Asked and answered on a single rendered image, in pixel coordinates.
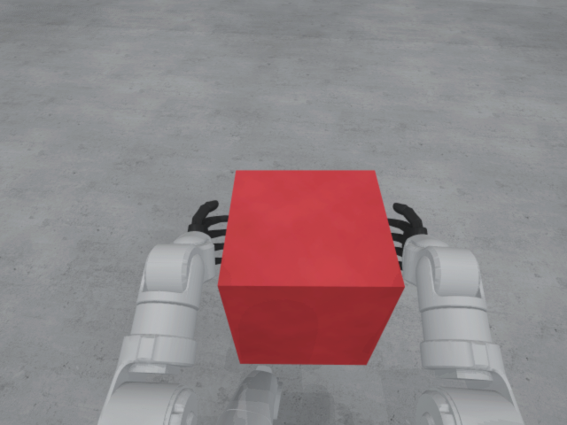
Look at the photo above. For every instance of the left robot shin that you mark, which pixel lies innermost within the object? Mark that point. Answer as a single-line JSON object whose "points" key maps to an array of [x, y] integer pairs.
{"points": [[264, 368]]}

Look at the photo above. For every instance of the carton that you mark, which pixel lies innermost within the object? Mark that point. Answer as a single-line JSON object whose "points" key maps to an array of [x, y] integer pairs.
{"points": [[309, 272]]}

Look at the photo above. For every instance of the robot right hand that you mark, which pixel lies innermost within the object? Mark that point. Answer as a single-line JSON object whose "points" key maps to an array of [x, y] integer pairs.
{"points": [[414, 227]]}

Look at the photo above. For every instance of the robot left hand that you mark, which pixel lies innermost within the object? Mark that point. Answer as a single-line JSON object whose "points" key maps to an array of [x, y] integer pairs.
{"points": [[201, 223]]}

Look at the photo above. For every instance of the robot left forearm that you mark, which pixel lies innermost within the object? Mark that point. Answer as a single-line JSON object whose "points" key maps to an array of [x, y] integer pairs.
{"points": [[162, 335]]}

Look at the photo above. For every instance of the left robot thigh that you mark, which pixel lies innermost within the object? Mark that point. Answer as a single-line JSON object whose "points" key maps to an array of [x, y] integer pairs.
{"points": [[255, 402]]}

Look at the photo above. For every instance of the right robot upper arm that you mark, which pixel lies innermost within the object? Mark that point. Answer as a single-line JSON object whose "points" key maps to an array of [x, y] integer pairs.
{"points": [[459, 406]]}

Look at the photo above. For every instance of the robot right forearm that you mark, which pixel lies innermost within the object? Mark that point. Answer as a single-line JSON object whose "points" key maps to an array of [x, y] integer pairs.
{"points": [[457, 341]]}

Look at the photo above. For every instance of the left robot upper arm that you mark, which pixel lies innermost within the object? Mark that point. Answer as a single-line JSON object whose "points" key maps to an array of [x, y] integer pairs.
{"points": [[151, 403]]}

